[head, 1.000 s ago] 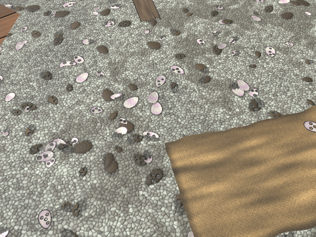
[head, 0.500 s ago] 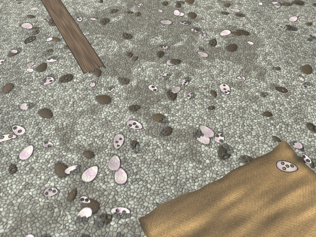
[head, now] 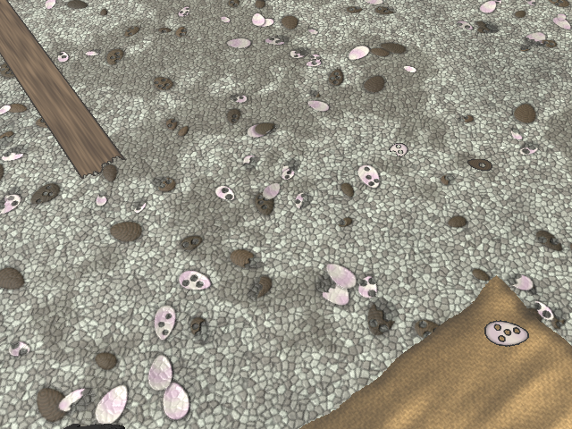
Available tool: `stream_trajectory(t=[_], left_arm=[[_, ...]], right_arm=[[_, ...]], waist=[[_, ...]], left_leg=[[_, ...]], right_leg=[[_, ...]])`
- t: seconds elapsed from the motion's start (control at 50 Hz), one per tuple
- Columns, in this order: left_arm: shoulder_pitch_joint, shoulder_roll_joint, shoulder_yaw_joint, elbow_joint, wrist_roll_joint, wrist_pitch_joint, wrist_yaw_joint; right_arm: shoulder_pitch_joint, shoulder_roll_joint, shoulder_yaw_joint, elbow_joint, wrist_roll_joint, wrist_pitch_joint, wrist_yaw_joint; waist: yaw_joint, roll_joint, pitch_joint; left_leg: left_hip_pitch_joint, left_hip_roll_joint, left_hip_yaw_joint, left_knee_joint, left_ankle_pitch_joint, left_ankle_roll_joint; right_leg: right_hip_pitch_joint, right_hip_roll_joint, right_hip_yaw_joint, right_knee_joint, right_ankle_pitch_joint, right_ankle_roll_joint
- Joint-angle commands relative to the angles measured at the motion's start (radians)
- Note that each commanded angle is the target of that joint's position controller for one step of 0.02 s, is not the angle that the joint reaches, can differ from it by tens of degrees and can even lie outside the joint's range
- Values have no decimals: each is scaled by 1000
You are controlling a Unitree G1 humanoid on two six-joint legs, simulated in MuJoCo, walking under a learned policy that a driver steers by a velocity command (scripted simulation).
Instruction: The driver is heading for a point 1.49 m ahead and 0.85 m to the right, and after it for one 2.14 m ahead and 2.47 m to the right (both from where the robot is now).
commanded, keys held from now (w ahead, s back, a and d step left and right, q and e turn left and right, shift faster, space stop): e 1.00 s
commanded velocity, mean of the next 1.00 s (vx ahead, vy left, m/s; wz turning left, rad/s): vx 0.05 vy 0.00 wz -0.55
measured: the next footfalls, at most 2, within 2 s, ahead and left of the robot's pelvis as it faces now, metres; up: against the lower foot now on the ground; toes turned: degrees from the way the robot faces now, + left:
left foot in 0.32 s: +0.17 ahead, +0.13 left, +0.00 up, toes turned -16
right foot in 0.72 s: +0.06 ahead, -0.12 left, +0.00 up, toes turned -26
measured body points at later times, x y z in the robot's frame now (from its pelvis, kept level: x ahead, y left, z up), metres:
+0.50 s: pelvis +0.08 +0.03 +0.01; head +0.12 +0.04 +0.46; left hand +0.30 +0.28 -0.10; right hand +0.15 -0.28 -0.08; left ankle +0.13 +0.14 -0.73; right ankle +0.03 -0.09 -0.65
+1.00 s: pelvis +0.05 -0.02 +0.01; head +0.07 -0.07 +0.46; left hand +0.34 +0.13 -0.06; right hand +0.03 -0.35 -0.10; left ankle +0.15 +0.11 -0.67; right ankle +0.02 -0.10 -0.73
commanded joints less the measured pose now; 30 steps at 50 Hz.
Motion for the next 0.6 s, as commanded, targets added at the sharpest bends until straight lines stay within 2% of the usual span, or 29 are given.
stream_trajectory(t=[0.02, 0.08, 0.14, 0.2, 0.26, 0.3, 0.32, 0.34, 0.36, 0.38, 0.4, 0.42, 0.44, 0.48, 0.5, 0.56, 0.6], left_arm=[[22, 164, 54, -61, 11, 4, 9], [23, 182, 63, -56, 6, 10, 23], [32, 190, 68, -53, -6, 31, 43], [46, 192, 70, -51, -7, 52, 53], [63, 191, 71, -52, -10, 66, 55], [42, 176, 66, -59, -23, 75, 59], [67, 146, 57, -60, -24, 77, 61], [118, 85, 42, -66, -14, 77, 59], [111, 144, 59, -90, -15, 66, 58], [145, 214, 81, -66, -6, 63, 56], [155, 226, 93, -40, -15, 72, 56], [166, 202, 92, -23, -18, 87, 62], [157, 181, 87, -26, -18, 98, 63], [115, 131, 71, -49, -25, 105, 57], [84, 116, 65, -66, -28, 104, 55], [35, 94, 53, -99, -23, 100, 40], [29, 100, 52, -110, -21, 101, 30]], right_arm=[[65, -99, -31, -66, -8, 21, -21], [45, -78, -28, -76, -15, 35, -33], [-28, -71, -26, -98, -13, 44, -31], [-100, -70, -26, -125, -4, 43, -24], [-118, -80, -32, -139, 3, 26, -15], [-66, -82, -39, -127, 5, 12, -8], [-41, -122, -52, -124, -4, 9, -10], [-72, -199, -67, -144, -25, 17, -19], [-57, -201, -73, -134, -55, 25, -14], [-81, -149, -59, -151, -42, 24, -14], [-115, -105, -50, -159, -30, 25, -17], [-144, -89, -46, -166, -17, 29, -20], [-154, -85, -44, -166, -7, 33, -22], [-140, -92, -48, -159, -12, 44, -28], [-124, -99, -52, -154, -15, 50, -31], [-112, -131, -68, -147, -11, 62, -34], [-118, -155, -78, -144, -3, 65, -28]], waist=[[-17, -94, -171], [-24, -113, -193], [-4, -114, -201], [18, -138, -172], [27, -164, -165], [-11, -165, -166], [-7, -122, -180], [46, 111, -185], [39, 292, -159], [39, 199, -157], [47, 135, -143], [57, 106, -132], [49, 111, -115], [32, 131, -101], [14, 148, -107], [-13, 174, -140], [-16, 187, -149]], left_leg=[[-94, 41, -34, -30, 60, -19], [-62, 14, -33, -155, 119, -36], [-39, -3, -51, -269, 214, -40], [-13, -27, -66, -383, 229, -37], [29, -48, -72, -509, 187, -23], [142, -43, -57, -730, 299, 5], [250, 52, -107, -799, 386, 42], [348, 276, -303, -823, 571, 143], [320, 400, -493, -850, 729, 302], [318, 400, -449, -836, 749, 328], [313, 331, -335, -813, 727, 283], [319, 274, -254, -799, 686, 242], [314, 263, -213, -797, 706, 237], [304, 223, -124, -817, 709, 239], [332, 227, -108, -820, 706, 246], [354, 254, -66, -817, 696, 258], [333, 272, -44, -817, 690, 259]], right_leg=[[181, -256, 287, -154, 483, -217], [120, -233, 268, -157, 448, -219], [98, -203, 292, -157, 221, -186], [91, -184, 350, -157, 23, -165], [148, -186, 426, -108, 53, -152], [159, -152, 444, -42, 88, -111], [105, -107, 412, 29, -23, -63], [-35, 8, 248, 239, -325, 3], [-180, 81, 120, 434, -555, 53], [-191, 22, 139, 602, -516, 91], [-198, 9, 130, 668, -453, 112], [-209, -2, 115, 707, -408, 133], [-227, -11, 104, 734, -369, 150], [-208, -23, 47, 673, -316, 168], [-209, -34, 29, 621, -304, 174], [-120, -71, -4, 452, -301, 169], [-37, -77, -34, 351, -291, 151]])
